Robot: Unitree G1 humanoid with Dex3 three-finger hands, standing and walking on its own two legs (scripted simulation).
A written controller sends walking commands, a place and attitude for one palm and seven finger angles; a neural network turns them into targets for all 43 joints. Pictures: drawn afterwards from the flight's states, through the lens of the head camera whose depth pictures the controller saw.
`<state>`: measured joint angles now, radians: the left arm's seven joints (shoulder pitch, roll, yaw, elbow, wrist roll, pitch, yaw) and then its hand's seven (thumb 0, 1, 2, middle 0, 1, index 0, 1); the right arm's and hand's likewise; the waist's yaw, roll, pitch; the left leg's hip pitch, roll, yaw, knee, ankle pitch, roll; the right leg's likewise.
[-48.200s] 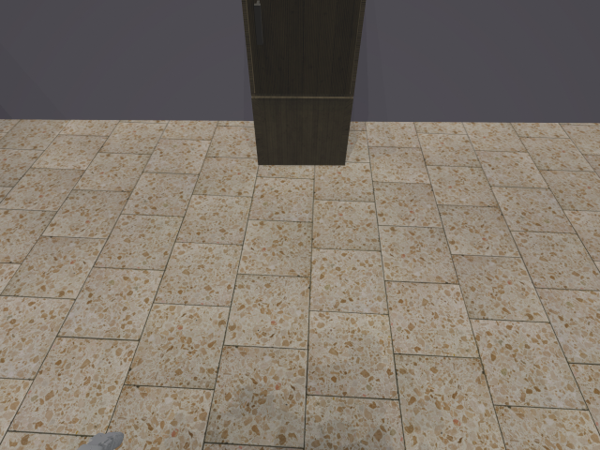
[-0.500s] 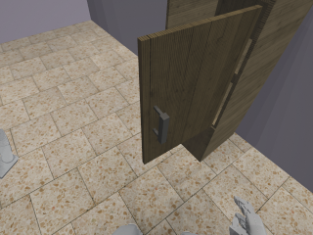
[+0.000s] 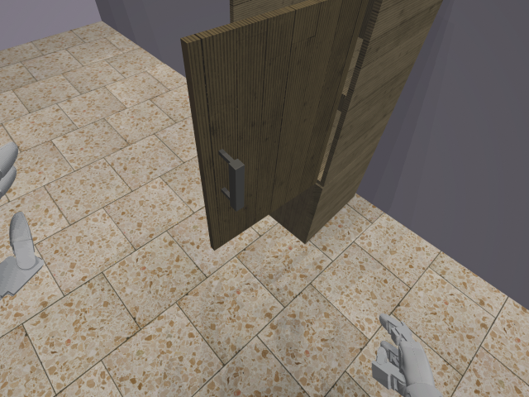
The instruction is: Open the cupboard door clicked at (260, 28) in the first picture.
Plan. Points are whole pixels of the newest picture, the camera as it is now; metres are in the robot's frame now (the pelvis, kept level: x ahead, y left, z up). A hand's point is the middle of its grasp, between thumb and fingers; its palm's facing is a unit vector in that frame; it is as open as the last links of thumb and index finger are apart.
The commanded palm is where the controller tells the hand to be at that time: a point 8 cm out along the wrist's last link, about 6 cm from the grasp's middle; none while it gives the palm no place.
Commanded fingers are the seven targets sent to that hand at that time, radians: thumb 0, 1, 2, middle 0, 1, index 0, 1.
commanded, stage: stop stepping back and stand still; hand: left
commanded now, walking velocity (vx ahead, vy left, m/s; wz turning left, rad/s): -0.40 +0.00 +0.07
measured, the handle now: (230, 180) +0.53 +0.11 -0.04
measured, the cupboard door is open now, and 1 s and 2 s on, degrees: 84 84 84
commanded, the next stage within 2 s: let the arm hang, fingers relaxed in 1.00 s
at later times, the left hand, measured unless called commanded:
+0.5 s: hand out of the picture +0.10 +0.22 +0.17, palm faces +0.47 -0.77 -0.42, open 7.4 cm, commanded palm +0.03 +0.26 +0.18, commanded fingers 0.00 0.90 0.90 -0.20 -0.30 -0.20 -0.30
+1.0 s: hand out of the picture +0.08 +0.25 +0.16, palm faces +0.44 -0.78 -0.46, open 7.5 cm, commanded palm +0.02 +0.29 +0.18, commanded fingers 0.00 0.90 0.90 -0.20 -0.30 -0.20 -0.30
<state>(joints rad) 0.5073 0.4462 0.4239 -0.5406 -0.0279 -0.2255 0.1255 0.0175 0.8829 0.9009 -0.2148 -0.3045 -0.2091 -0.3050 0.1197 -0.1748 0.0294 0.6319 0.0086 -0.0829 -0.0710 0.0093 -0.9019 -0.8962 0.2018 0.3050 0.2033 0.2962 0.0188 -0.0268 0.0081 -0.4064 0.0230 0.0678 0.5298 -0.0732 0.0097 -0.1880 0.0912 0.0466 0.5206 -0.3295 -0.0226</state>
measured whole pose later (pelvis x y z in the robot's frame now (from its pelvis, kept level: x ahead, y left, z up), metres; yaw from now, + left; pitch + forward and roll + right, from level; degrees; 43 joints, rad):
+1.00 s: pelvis -0.12 -0.01 +0.00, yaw +0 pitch +0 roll +0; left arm 0.52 0.38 0.39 -0.45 -0.02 -0.19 0.15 0.02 0.88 0.90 -0.21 -0.30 -0.21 -0.30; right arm 0.21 -0.19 0.02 0.62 0.00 -0.13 -0.07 0.01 -0.90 -0.90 0.20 0.30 0.20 0.30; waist 0.01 -0.01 0.03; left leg -0.21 0.03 0.07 0.49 -0.27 0.00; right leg -0.26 0.00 -0.07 0.48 -0.21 -0.02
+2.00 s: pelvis -0.12 -0.02 +0.01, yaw +2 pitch -2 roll +0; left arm 0.11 0.28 0.01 1.13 0.01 -0.01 0.01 0.01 0.90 0.90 -0.20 -0.30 -0.20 -0.30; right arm 0.17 -0.26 -0.01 1.13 -0.02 0.00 -0.01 0.00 -0.91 -0.90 0.20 0.30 0.20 0.30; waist 0.00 0.03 0.04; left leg -0.13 0.01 0.05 0.36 -0.20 0.00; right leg -0.18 -0.01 -0.10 0.38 -0.17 -0.03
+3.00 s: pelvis -0.08 -0.04 +0.01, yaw +2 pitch -1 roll +0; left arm 0.10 0.29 0.01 1.13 0.01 -0.02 0.01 0.01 0.90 0.90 -0.20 -0.30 -0.20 -0.30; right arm 0.13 -0.30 0.00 1.13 -0.02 0.00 -0.01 0.00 -0.91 -0.90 0.20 0.30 0.20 0.30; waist 0.00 0.02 0.05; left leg -0.06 0.05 0.04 0.29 -0.22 -0.04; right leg -0.11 0.03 -0.10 0.31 -0.19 -0.06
